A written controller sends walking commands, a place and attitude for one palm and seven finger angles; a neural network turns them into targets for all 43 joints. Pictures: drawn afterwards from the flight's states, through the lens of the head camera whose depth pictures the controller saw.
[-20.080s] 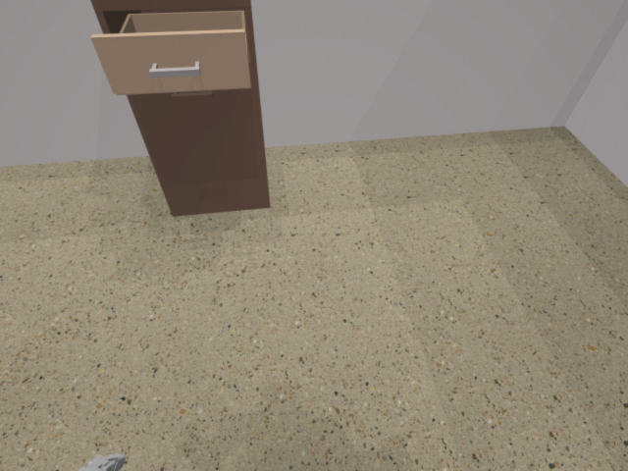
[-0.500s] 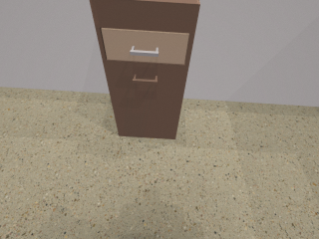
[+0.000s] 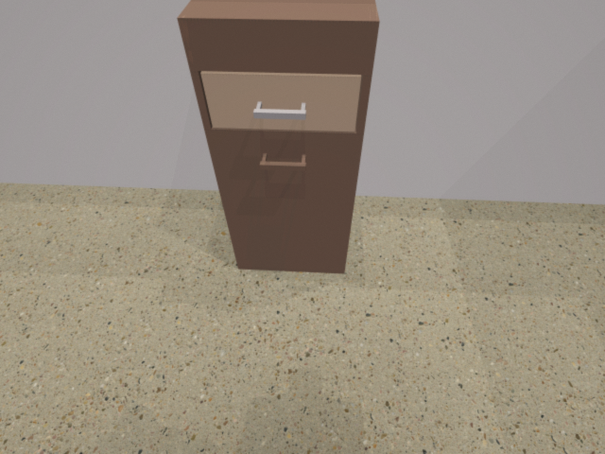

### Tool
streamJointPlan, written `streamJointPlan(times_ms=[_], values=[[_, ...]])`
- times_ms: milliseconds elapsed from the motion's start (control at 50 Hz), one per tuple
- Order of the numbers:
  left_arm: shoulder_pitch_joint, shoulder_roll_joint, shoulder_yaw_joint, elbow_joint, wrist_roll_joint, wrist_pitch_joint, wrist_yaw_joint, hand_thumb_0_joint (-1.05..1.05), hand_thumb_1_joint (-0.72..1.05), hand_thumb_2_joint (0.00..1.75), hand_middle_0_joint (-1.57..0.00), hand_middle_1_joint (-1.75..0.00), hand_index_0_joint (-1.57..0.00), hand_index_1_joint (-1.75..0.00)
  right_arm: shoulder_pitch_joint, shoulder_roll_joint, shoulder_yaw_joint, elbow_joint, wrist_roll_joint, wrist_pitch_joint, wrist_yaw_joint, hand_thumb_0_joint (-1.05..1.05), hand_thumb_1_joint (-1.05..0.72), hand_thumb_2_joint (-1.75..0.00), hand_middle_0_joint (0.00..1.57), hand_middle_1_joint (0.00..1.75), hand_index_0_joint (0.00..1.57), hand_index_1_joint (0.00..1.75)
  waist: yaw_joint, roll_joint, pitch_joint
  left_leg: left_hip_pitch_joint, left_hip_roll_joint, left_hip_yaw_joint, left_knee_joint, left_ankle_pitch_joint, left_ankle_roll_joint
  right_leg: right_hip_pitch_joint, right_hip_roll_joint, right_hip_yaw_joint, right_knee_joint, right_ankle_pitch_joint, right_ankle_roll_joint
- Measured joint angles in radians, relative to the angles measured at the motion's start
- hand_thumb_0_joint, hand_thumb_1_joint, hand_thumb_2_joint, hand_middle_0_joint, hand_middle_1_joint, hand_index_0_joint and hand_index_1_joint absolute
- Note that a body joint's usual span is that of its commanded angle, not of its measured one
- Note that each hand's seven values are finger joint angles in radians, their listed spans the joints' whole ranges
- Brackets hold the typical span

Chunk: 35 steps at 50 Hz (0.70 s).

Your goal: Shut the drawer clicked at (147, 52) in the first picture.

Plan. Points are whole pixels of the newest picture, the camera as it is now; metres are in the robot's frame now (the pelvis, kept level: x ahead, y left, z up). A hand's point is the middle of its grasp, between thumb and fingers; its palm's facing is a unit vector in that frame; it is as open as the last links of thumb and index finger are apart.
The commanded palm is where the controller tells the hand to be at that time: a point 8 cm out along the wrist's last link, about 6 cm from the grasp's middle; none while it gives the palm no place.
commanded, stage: let the arm hang, fingers relaxed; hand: left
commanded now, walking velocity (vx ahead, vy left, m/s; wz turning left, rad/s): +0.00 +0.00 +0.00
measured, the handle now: (280, 110) +0.88 +0.11 -0.02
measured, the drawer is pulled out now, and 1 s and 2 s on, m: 0.00 0.00 0.00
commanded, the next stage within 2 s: look to check the result in 0.30 s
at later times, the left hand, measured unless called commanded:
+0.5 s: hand out of the picture -0.01 +0.15 -0.17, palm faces +0.05 -0.98 -0.19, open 7.4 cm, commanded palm none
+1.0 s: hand out of the picture +0.03 +0.15 -0.17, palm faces +0.03 -0.98 -0.20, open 7.4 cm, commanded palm none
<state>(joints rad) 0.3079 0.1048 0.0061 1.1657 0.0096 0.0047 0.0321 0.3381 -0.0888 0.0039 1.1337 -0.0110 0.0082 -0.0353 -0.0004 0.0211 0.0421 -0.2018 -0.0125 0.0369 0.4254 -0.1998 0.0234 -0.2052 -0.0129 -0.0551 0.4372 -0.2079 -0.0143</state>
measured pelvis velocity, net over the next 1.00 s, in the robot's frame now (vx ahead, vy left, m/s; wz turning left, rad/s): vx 0.02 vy -0.02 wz -0.01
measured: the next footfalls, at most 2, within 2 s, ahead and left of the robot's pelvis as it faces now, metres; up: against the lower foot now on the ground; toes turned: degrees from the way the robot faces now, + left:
none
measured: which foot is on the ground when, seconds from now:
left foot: down 0.00-1.00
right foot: down 0.00-1.00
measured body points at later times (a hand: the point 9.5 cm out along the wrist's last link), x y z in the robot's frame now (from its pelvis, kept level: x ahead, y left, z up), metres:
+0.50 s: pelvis +0.01 -0.01 +0.00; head +0.02 -0.02 +0.45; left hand -0.01 +0.20 -0.16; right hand -0.03 -0.22 -0.17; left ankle +0.02 +0.10 -0.74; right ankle +0.02 -0.11 -0.74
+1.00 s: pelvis +0.02 -0.02 +0.00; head +0.03 -0.03 +0.45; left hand +0.03 +0.20 -0.15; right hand +0.01 -0.24 -0.16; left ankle +0.02 +0.10 -0.74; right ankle +0.02 -0.11 -0.74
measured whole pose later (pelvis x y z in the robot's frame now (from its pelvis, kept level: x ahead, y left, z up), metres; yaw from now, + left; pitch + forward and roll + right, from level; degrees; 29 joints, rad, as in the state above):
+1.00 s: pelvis +0.02 -0.02 +0.00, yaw +0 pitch -2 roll +0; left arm 0.24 0.14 0.02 1.16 0.01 -0.02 0.03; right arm 0.27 -0.14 -0.01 1.14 -0.01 0.00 -0.04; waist 0.00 0.02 0.06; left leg -0.15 0.02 0.03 0.39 -0.21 -0.01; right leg -0.15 0.02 -0.06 0.39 -0.21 -0.05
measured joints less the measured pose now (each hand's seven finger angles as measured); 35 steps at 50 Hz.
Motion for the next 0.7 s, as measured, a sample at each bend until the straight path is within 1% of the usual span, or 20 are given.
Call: streamJointPlan(times_ms=[100, 220, 460, 700], values=[[-0.014, -0.016, 0.001, -0.005, 0.006, -0.003, 0.005, 0.01, 0.91, 0.90, -0.22, -0.33, -0.22, -0.32, -0.009, 0.006, -0.004, -0.004, -0.001, -0.007, -0.003, 0.00, -0.91, -0.90, 0.20, 0.30, 0.20, 0.30, -0.002, -0.008, -0.013, 0.003, 0.005, 0.003, 0.003, -0.005, -0.004, 0.001, 0.005, 0.003, 0.004, -0.004, -0.004], [-0.011, -0.007, 0.007, -0.007, 0.001, -0.010, 0.003, 0.02, 0.92, 0.90, -0.21, -0.31, -0.21, -0.31, -0.010, 0.000, -0.008, -0.003, -0.001, -0.011, -0.007, 0.00, -0.91, -0.90, 0.20, 0.30, 0.20, 0.30, -0.002, -0.010, -0.013, 0.011, 0.010, 0.001, 0.001, -0.008, -0.010, 0.010, 0.010, 0.001, -0.001, -0.006, -0.008], [-0.011, 0.011, 0.012, -0.004, -0.001, -0.012, 0.002, 0.01, 0.91, 0.90, -0.20, -0.30, -0.20, -0.30, -0.009, -0.023, -0.012, 0.007, 0.000, -0.007, -0.008, 0.00, -0.91, -0.90, 0.20, 0.30, 0.20, 0.30, -0.002, -0.005, 0.009, 0.019, 0.019, -0.003, -0.010, -0.007, -0.018, 0.020, 0.019, -0.003, -0.015, -0.005, -0.017], [-0.036, 0.022, 0.011, -0.003, -0.002, -0.013, 0.000, 0.00, 0.91, 0.90, -0.20, -0.30, -0.20, -0.30, -0.029, -0.035, -0.011, 0.010, -0.001, -0.005, -0.007, 0.00, -0.91, -0.90, 0.20, 0.30, 0.20, 0.30, -0.003, -0.005, 0.017, 0.031, 0.026, -0.007, -0.020, -0.008, -0.027, 0.033, 0.028, -0.006, -0.028, -0.005, -0.024]])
